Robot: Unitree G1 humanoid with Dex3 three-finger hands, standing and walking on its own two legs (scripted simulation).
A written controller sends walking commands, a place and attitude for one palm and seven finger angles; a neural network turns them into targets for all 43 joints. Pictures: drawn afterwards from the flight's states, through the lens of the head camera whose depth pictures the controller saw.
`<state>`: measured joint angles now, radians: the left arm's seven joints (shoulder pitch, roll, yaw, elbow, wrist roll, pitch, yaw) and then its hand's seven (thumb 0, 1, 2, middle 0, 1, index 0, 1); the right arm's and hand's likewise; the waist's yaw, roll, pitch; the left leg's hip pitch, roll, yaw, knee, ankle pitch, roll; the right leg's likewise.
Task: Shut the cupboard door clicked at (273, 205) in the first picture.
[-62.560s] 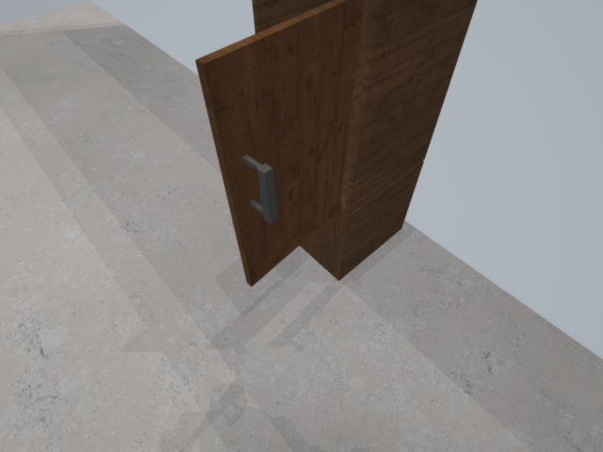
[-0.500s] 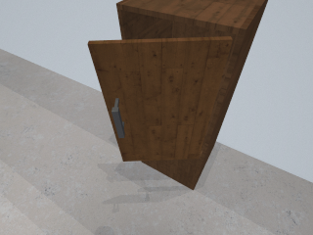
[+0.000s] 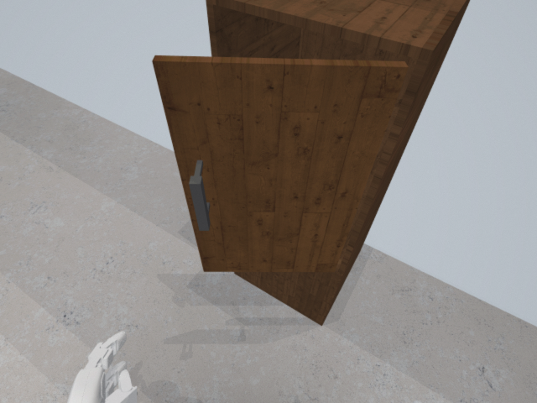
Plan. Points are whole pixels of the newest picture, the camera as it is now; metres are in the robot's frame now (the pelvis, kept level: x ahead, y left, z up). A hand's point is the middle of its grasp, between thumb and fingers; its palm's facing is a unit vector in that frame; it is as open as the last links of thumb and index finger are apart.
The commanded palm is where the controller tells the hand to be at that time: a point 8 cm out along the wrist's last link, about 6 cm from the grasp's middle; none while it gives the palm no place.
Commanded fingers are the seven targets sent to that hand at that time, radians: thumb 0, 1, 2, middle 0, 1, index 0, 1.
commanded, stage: raise the hand and make a fist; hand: left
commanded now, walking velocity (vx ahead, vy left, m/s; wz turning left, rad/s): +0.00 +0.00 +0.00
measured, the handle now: (202, 196) +0.47 +0.15 +0.01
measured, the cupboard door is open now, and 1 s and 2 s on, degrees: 33 33 33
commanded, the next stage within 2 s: bring the fist close to the handle in 1.80 s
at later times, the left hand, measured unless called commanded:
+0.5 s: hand (145, 375) +0.17 +0.18 -0.03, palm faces +0.06 -1.00 -0.04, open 5.2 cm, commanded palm +0.14 +0.24 -0.03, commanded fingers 0.00 0.90 0.90 -0.77 -0.92 -0.77 -0.92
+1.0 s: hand (130, 350) +0.19 +0.21 -0.01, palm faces +0.07 -1.00 -0.03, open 3.3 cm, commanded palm +0.17 +0.26 +0.00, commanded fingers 0.00 0.90 0.90 -1.23 -1.42 -1.23 -1.42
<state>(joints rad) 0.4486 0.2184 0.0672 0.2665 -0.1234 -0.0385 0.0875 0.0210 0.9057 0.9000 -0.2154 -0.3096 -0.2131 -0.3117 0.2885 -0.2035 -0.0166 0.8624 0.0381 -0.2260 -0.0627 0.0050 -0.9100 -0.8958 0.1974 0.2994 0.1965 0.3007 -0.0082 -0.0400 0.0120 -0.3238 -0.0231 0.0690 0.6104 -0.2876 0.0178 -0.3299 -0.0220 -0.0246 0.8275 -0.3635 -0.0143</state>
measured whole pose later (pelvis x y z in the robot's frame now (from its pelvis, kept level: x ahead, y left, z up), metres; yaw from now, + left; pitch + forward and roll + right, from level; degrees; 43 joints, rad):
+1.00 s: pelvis -0.01 +0.02 -0.07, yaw +1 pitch +14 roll -3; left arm 0.47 0.22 0.11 -0.11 -0.26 -0.39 -0.18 0.02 0.90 0.90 -1.05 -1.23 -1.05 -1.23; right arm 0.24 -0.23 0.01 0.49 0.01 -0.18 -0.04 0.01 -0.91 -0.90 0.20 0.30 0.20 0.30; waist 0.01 0.03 -0.15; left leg -0.89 -0.01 -0.01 1.14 -0.50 0.05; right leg -0.81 0.02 -0.09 1.09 -0.52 -0.03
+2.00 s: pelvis +0.00 +0.00 -0.05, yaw +2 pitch +12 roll -1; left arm 0.36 0.23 0.13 -0.01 -0.29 -0.34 -0.22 0.02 0.90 0.90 -1.30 -1.50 -1.30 -1.50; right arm 0.26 -0.24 0.02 0.50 0.02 -0.15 -0.04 0.01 -0.91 -0.90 0.20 0.30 0.20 0.30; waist 0.01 0.04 -0.14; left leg -0.79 0.00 -0.01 1.05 -0.47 0.01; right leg -0.72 0.03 -0.09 1.02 -0.51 -0.05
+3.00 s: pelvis +0.00 +0.00 -0.05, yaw +0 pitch +14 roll +0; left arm -0.33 0.12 0.05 0.58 -0.13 -0.36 0.04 0.02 0.90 0.90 -1.30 -1.50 -1.30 -1.50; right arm 0.27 -0.23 0.00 0.61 0.00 -0.04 0.01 0.01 -0.91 -0.90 0.20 0.30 0.20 0.30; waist -0.04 0.03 -0.13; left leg -0.79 0.00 0.02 0.99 -0.44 0.02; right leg -0.75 0.03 -0.05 0.99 -0.48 -0.05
